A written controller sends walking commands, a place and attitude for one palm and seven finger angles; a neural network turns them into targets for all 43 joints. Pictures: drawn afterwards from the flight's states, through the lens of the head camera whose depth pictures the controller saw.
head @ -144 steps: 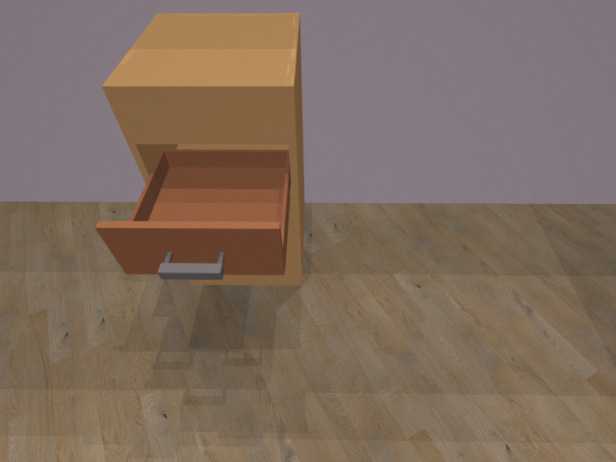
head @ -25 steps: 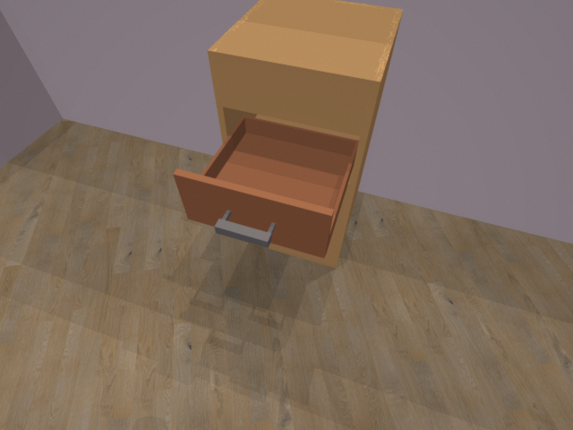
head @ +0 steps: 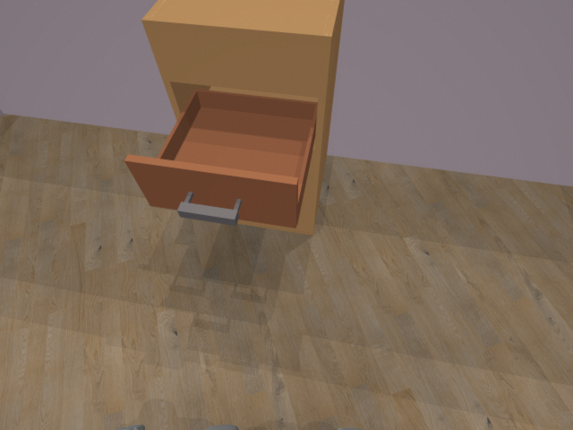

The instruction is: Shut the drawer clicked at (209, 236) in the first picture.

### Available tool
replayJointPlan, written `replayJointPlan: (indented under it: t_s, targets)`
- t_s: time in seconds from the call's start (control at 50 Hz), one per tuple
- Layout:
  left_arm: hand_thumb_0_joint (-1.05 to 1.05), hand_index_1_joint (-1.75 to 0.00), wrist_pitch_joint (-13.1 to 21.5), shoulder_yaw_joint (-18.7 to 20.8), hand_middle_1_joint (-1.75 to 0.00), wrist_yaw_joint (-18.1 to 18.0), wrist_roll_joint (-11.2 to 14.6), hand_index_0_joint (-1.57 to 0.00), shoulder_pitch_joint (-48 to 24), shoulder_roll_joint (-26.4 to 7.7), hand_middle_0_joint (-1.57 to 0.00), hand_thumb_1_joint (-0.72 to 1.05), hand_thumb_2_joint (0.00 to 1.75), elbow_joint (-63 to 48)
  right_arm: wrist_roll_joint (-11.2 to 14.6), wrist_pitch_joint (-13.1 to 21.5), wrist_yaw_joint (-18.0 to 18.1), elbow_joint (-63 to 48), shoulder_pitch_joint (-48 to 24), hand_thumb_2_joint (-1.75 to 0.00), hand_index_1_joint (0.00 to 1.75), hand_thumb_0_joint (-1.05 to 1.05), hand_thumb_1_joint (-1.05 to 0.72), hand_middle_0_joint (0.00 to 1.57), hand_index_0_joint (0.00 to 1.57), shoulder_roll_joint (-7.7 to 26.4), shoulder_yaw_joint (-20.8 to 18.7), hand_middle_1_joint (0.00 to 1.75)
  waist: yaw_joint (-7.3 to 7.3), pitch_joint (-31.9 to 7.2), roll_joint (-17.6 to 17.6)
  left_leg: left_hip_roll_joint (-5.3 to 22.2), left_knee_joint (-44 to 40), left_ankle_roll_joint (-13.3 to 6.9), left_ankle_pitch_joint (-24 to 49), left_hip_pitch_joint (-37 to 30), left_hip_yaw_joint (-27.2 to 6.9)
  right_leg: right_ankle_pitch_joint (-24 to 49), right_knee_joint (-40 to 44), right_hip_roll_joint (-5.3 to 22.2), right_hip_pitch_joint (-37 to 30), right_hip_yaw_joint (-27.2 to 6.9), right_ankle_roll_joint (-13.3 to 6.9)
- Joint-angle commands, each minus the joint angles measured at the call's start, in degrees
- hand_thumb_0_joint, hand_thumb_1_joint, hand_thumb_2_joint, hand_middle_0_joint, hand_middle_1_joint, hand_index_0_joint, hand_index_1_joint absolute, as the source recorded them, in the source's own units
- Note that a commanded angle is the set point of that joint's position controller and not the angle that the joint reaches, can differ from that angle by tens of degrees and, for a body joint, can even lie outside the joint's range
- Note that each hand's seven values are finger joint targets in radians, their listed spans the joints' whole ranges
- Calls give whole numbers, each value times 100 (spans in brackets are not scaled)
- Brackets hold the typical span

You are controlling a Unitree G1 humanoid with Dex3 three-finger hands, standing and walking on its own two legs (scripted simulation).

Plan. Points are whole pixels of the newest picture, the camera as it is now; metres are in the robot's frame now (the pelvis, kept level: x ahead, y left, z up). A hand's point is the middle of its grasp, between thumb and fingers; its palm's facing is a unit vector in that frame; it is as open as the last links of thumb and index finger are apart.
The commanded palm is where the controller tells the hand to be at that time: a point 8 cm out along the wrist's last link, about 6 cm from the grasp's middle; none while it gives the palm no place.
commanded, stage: turn to face it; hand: left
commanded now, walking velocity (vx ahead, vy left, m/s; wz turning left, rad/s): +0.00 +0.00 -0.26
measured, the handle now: (211, 206) +0.57 +0.22 -0.18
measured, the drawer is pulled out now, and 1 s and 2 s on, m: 0.29 0.29 0.29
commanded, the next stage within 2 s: take the last steps up to it in 0.12 s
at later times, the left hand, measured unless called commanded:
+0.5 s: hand out of the picture +0.08 +0.17 -0.17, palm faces -0.03 -0.99 -0.16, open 7.4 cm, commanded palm none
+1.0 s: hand (209, 424) +0.14 +0.14 -0.17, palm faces +0.05 -0.98 -0.18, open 7.4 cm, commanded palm none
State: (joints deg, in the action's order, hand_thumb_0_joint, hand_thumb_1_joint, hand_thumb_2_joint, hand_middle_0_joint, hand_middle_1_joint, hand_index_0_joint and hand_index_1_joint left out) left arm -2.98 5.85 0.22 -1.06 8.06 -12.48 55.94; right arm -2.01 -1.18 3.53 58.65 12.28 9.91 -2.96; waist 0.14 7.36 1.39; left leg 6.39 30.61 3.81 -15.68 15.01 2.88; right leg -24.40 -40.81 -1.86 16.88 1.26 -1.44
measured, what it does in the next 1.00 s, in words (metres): walks ahead: left foot, then right foot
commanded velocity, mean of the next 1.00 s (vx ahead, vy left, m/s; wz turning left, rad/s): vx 0.17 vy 0.07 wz -0.04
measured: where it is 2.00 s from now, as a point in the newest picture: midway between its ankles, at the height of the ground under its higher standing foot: (303, 420)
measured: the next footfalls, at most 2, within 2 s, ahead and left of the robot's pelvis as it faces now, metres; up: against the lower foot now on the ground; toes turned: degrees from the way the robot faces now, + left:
left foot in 0.36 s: +0.08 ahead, +0.10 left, +0.00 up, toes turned -3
right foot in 0.68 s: +0.11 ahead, -0.15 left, +0.00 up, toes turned -7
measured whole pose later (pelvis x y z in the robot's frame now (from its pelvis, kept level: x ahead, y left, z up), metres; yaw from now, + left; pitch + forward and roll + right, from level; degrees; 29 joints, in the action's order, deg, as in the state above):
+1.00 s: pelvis +0.17 -0.03 +0.01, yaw -2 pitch -1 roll +0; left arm 2.7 3.2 -0.7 -1.5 19.1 -7.3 63.4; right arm -0.8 0.8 -0.7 59.0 10.5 10.3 -3.0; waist 1.1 6.6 -0.4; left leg 2.7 34.9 0.3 -12.5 24.6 4.2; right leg -20.9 -22.9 3.1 0.8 5.2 1.0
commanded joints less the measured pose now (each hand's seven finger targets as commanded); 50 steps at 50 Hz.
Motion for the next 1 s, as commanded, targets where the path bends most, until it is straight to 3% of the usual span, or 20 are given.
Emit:
replayJointPlan:
  t_s: [0.0, 0.02, 0.04, 0.08, 0.14, 0.2, 0.3, 0.34, 0.36, 0.44, 0.56, 0.6, 0.62, 0.66, 0.68, 0.7, 0.74, 0.78, 0.92, 0.98]
  targets:
    - [0, -30, 213, 238, -30, -88, -120, -20, 1174, -1360, -20, 90, 90, -11, 143, 33, -40, -697, -347, -90, 30, 0, -90, 20, 20, 556, -189, 30, 454, -790, -2083, -608, 2061, -91, -1783, 1586, 145, 3804, 2483, 2102, -1556, -2613, -568]
    - [0, -30, 208, 157, -30, -111, -58, -20, 1119, -1258, -20, 90, 90, -14, 133, -37, -30, -597, -294, -90, 30, 0, -90, 20, 20, 702, -202, 30, 421, -910, -1509, -373, 2670, -117, -1998, 1493, -472, 4170, 2228, 2311, -1445, -2392, -1040]
    - [0, -30, 161, 124, -30, -98, -103, -20, 776, -1237, -20, 90, 90, -172, 141, -19, -86, -555, -122, -90, 30, 0, -90, 20, 20, 600, -203, 30, 256, -856, -1246, -365, 2913, -139, -1784, 1449, -386, 3364, 2105, 2132, -1152, -2002, -1248]
    - [0, -30, 167, 95, -30, -159, -78, -20, 421, -876, -20, 90, 90, -258, 126, -42, -50, -443, -268, -90, 30, 0, -90, 20, 20, 659, -200, 30, 105, -746, -1437, -333, 3123, -99, -1364, 1713, -483, 4313, 1840, 1594, -1412, -1826, -1160]
    - [0, -30, 194, 91, -30, -221, -72, -20, 625, -880, -20, 90, 90, -220, 164, -13, -91, -486, -474, -90, 30, 0, -90, 20, 20, 476, -122, 30, 185, -921, -975, -440, 2167, -57, -1242, 1421, -241, 5343, 1604, 1445, -1826, -1562, -1074]
    - [0, -30, 200, 104, -30, -227, -86, -20, 713, -906, -20, 90, 90, -184, 190, 2, -103, -509, -520, -90, 30, 0, -90, 20, 20, 394, -107, 30, 192, -919, -910, -543, 1409, -103, -1026, 919, -184, 5103, 1629, 1427, -1648, -1705, -1072]
    - [0, -30, 292, -9, -30, -135, -9, -20, 529, -626, -20, 90, 90, -153, 107, 196, -175, -279, 144, -90, 30, 0, -90, 20, 20, 447, -74, 30, -124, -714, -503, -532, -665, -294, 27, -1060, -321, 1056, 1865, 968, -88, -1577, -579]
    - [0, -30, 301, -102, -30, -43, 25, -20, 390, -245, -20, 90, 90, -261, -25, 232, -157, -156, 677, -90, 30, 0, -90, 20, 20, 1210, -204, 30, -393, -494, 1435, 1076, -1678, -1121, -1367, -1498, -2518, -641, 389, -75, 1208, -388, -129]
    - [0, -30, 328, -107, -30, -25, 5, -20, 176, -286, -20, 90, 90, -364, -45, 178, -155, -201, 805, -90, 30, 0, -90, 20, 20, 1278, -207, 30, -460, -210, 1345, 1614, -2189, -1612, -1913, -985, -3122, -940, -750, -66, 1376, -175, -75]
    - [0, -30, 345, -104, -30, 81, -69, -20, 202, -279, -20, 90, 90, -181, -1, 275, -149, -294, 486, -90, 30, 0, -90, 20, 20, 801, -42, 30, -113, 98, 759, 894, -2266, -1404, -1115, -372, -2038, -40, -1817, 384, 1374, -295, -91]
    - [0, -30, 414, -209, -30, 118, -56, -20, 137, 0, -20, 90, 90, -250, 21, 321, -183, -43, 868, -90, 30, 0, -90, 20, 20, 846, -80, 30, -135, -455, 751, 515, -1852, -1334, -223, -530, -1115, 106, 100, 271, 274, 408, 23]
    - [0, -30, 461, -162, -30, 116, -52, -20, 591, -66, -20, 90, 90, -84, 69, 291, -196, 28, 792, -90, 30, 0, -90, 20, 20, 806, -84, 30, 108, -610, 471, 297, -1326, -1143, -344, -182, -857, 667, 1105, 143, -692, 534, 51]
    - [0, -30, 496, -95, -30, 86, -56, -20, 968, -216, -20, 90, 90, 61, 103, 294, -202, 42, 757, -90, 30, 0, -90, 20, 20, 685, -79, 30, 279, -660, 3, -11, -758, -943, -572, 316, -619, 802, 1668, 274, -1489, 281, 0]
    - [0, -30, 559, 118, -30, -32, -90, -20, 1976, -1165, -20, 90, 90, 338, 138, 340, -272, -272, 500, -90, 30, 0, -90, 20, 20, 328, -16, 30, 692, -667, -2017, -779, 1674, -464, -1826, 2260, 175, -138, 2997, 2604, -2684, -2887, -890]
    - [0, -30, 551, 77, -30, -70, -46, -20, 1951, -1099, -20, 90, 90, 358, 48, 315, -303, -291, 259, -90, 30, 0, -90, 20, 20, 604, -87, 30, 669, -337, -1225, -498, 2525, -436, -1822, 2431, -256, -19, 3152, 2850, -2215, -2967, -1185]
    - [0, -30, 552, 72, -30, -99, -39, -20, 1685, -966, -20, 90, 90, 295, 46, 316, -336, -282, 368, -90, 30, 0, -90, 20, 20, 508, -112, 30, 454, -322, -648, -353, 2727, -407, -1445, 2418, -289, 343, 3024, 2737, -2121, -2568, -1271]
    - [0, -30, 607, -18, -30, -152, -47, -20, 1283, -549, -20, 90, 90, 268, 73, 294, -305, -107, 376, -90, 30, 0, -90, 20, 20, 401, -95, 30, 256, -246, -1326, -137, 2736, -346, -950, 2308, -448, 2393, 2622, 2270, -1964, -1545, -1065]
    - [0, -30, 645, -91, -30, -133, -38, -20, 1212, -362, -20, 90, 90, 290, 92, 232, -356, -76, 351, -90, 30, 0, -90, 20, 20, 229, -61, 30, 147, -164, -1167, -167, 2338, -264, -561, 1846, -213, 3316, 2674, 1990, -1513, -752, -881]
    - [0, -30, 680, -65, -30, -141, -41, -20, 1304, -534, -20, 90, 90, 508, 121, 277, -469, -224, -27, -90, 30, 0, -90, 20, 20, 107, 0, 30, 109, -234, -977, -472, 543, -335, 336, 799, 218, 3951, 2307, 1723, -1289, -163, -600]
    - [0, -30, 621, -90, -30, -160, -20, -20, 1087, -425, -20, 90, 90, 499, 75, 369, -381, 27, 761, -90, 30, 0, -90, 20, 20, 376, -42, 30, -348, -550, -665, -617, -431, -431, 1147, -823, 265, 3672, 1221, 1336, -686, 176, -285]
